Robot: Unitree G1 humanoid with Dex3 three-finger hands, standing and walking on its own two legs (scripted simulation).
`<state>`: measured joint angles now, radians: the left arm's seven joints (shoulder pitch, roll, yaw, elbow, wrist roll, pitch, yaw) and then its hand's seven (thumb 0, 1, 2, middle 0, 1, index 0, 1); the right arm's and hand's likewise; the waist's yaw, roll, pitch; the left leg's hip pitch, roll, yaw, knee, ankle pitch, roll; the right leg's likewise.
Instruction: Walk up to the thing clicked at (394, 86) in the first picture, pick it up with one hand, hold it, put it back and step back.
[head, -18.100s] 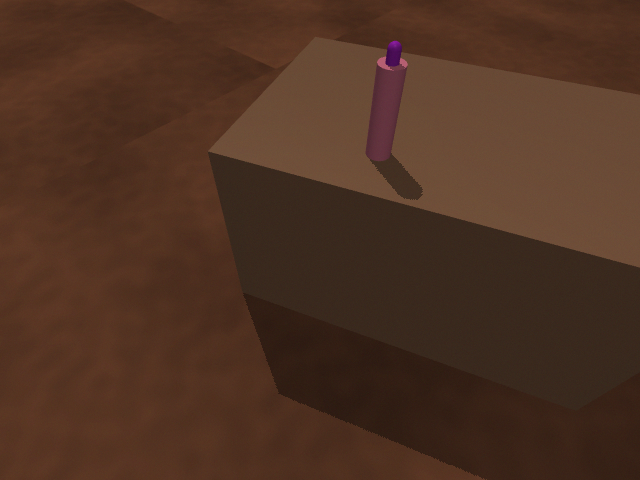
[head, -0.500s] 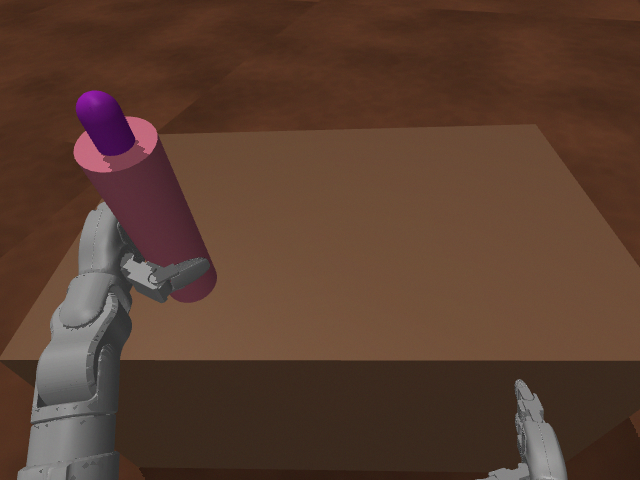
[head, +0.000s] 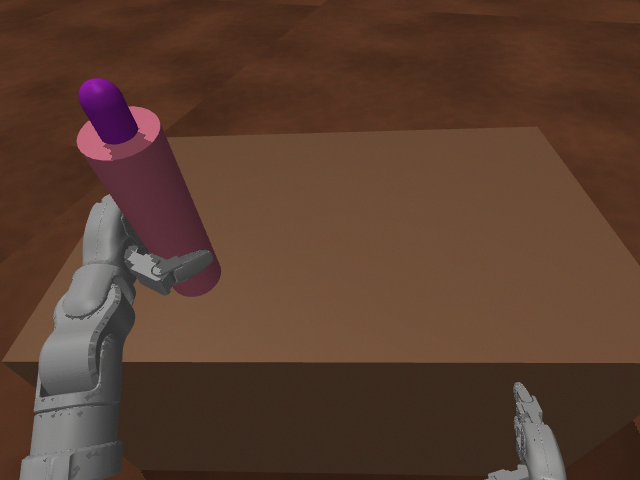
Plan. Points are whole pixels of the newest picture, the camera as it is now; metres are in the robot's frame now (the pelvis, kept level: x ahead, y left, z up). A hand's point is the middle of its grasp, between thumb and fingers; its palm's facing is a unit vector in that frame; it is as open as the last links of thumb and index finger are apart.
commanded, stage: crouch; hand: left
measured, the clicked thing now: (159, 206) +0.31 +0.16 +0.24
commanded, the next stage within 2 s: lower in 1.16 s
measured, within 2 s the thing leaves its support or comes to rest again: neither
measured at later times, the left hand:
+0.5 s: hand (207, 243) +0.39 +0.16 +0.10, palm faces +0.08 -1.00 -0.01, open 9.7 cm
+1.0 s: hand (218, 239) +0.44 +0.16 +0.06, palm faces +0.07 -1.00 +0.01, open 9.7 cm
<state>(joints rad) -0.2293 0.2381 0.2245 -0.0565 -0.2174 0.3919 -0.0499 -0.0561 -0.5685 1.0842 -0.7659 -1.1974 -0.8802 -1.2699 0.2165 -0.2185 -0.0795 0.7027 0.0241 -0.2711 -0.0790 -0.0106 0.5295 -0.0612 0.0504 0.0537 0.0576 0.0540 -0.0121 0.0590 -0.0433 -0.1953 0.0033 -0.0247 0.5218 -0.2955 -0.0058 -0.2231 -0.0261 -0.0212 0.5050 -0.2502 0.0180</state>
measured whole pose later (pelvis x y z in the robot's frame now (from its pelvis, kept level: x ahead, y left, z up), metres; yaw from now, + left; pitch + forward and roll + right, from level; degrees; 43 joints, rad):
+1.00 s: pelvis -0.02 +0.00 -0.03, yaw -2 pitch +10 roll -1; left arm -0.67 0.33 0.26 0.91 -0.15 -0.22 -0.06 -0.05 -0.57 1.09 -0.77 -1.19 -0.88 -1.26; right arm 0.25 -0.22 -0.04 0.45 0.00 -0.14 -0.05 -0.01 0.54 -0.06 0.05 0.05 0.06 0.05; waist -0.11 0.00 -0.08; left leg -0.58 0.02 -0.01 0.77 -0.37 -0.01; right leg -0.60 -0.01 0.00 0.73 -0.30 0.02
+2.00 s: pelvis -0.02 +0.00 -0.07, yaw -2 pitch +19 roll -2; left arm -0.74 0.40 0.34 1.07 -0.09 -0.41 -0.06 -0.05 -0.58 1.09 -0.78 -1.17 -0.89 -1.25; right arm 0.35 -0.24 -0.04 0.10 -0.04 -0.04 0.01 -0.01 0.52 -0.06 0.05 0.05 0.06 0.05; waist -0.19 -0.01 -0.12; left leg -0.91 0.03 -0.03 1.06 -0.48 -0.01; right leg -0.92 0.00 -0.02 0.99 -0.40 0.01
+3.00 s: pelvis -0.02 +0.00 -0.08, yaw -2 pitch +22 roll -2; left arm -0.79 0.43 0.39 1.10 -0.08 -0.45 -0.08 -0.01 -0.60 0.20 -0.51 -0.38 -0.52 -0.38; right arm 0.40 -0.26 -0.04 -0.01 -0.05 -0.02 0.03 -0.01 0.51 -0.06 0.06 0.05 0.06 0.06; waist -0.21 -0.01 -0.14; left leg -1.00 0.03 -0.03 1.14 -0.51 -0.01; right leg -1.02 0.00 -0.02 1.07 -0.43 0.01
